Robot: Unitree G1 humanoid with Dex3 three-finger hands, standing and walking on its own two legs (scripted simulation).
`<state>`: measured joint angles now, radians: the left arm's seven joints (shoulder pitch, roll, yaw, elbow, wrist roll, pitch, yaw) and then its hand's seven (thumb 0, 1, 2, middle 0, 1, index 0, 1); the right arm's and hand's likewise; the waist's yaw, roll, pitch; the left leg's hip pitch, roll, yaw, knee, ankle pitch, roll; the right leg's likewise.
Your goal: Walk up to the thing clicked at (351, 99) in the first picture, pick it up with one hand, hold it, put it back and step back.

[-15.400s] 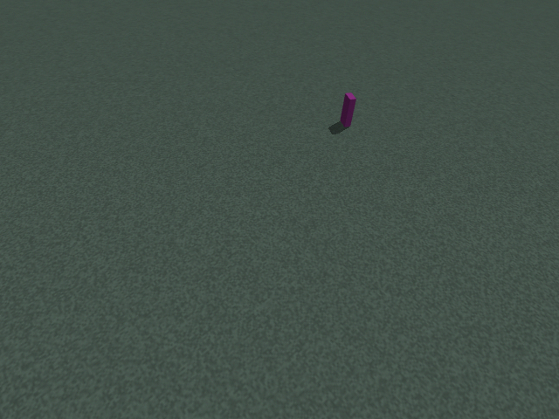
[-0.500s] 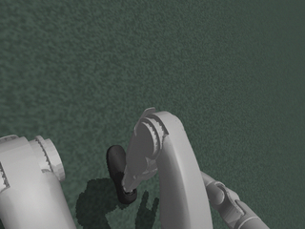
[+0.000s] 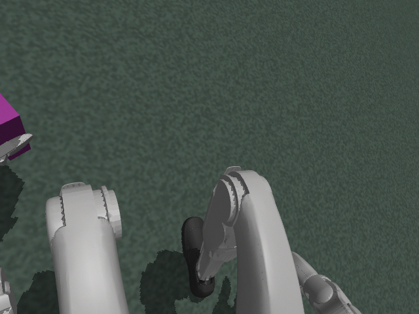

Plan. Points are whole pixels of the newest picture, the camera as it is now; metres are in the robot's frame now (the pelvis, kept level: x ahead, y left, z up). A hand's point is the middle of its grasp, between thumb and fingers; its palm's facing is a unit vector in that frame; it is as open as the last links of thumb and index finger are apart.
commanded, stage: settle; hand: left
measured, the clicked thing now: out of the picture +0.43 +0.30 -0.12
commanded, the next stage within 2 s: hold in 0.24 s
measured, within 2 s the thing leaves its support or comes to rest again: neither
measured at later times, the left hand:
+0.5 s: hand out of the picture +0.42 +0.29 -0.01, palm faces +0.36 -0.93 -0.09, open 11.1 cm
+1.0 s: hand out of the picture +0.39 +0.26 +0.15, palm faces +0.33 -0.94 -0.10, open 11.1 cm
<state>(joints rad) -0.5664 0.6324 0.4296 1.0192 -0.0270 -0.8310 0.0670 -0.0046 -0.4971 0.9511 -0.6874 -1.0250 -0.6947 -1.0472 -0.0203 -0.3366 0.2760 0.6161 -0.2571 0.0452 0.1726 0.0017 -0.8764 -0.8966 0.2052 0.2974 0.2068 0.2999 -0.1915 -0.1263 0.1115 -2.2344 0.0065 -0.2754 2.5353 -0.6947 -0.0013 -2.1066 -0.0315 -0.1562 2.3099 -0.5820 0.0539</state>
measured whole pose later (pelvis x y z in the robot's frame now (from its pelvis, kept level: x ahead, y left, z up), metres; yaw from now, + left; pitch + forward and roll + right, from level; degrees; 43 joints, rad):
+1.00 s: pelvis +0.03 -0.01 +0.16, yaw +9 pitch +33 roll -4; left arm -0.26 0.30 0.29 0.34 -0.14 -0.35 -0.03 -0.01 -0.61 1.05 -0.71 -1.10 -0.72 -1.12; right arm 0.08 -0.27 -0.01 0.58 0.00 0.01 0.00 0.01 -0.92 -0.90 0.20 0.30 0.20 0.30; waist -0.06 0.02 -0.17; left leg -1.86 0.03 -0.08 1.98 -0.70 -0.02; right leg -1.84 -0.07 -0.04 1.91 -0.64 0.03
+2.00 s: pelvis +0.09 -0.01 +0.38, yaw +11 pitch +14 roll -2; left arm -0.15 0.20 0.13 0.44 -0.10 -0.35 0.08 -0.01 -0.61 1.04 -0.72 -1.07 -0.73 -1.09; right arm 0.22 -0.20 0.02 0.66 -0.02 -0.02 -0.04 0.01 -0.91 -0.90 0.20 0.30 0.20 0.30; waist -0.03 0.01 -0.10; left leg -0.85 0.05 -0.02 1.12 -0.52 -0.02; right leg -0.84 -0.05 -0.06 1.07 -0.47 0.02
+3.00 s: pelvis +0.10 -0.01 +0.42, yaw +11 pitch +8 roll -1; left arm -0.13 0.17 0.13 0.48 -0.11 -0.37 0.07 -0.02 -0.61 1.06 -0.69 -1.12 -0.70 -1.14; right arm 0.23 -0.21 0.00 0.66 -0.02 0.02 -0.04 0.01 -0.92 -0.91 0.20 0.30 0.20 0.30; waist -0.03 0.01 -0.04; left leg -0.58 0.06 0.00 0.90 -0.45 -0.03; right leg -0.59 -0.04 -0.05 0.86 -0.41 0.02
